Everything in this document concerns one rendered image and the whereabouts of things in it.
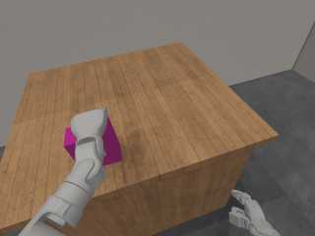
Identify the robot right hand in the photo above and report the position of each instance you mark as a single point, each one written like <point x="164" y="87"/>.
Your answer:
<point x="252" y="210"/>

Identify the robot left upper arm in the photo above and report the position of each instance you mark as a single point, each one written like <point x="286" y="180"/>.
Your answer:
<point x="41" y="229"/>

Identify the robot right forearm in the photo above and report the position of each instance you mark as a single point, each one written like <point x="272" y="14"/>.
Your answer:
<point x="261" y="227"/>

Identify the table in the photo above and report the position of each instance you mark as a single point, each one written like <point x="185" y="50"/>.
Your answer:
<point x="185" y="137"/>

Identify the robot left forearm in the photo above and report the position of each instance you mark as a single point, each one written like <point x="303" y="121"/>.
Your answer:
<point x="66" y="206"/>

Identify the robot left hand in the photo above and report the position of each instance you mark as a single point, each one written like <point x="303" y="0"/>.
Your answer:
<point x="90" y="122"/>

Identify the sponge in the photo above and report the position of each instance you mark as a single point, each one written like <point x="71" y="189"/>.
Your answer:
<point x="110" y="144"/>

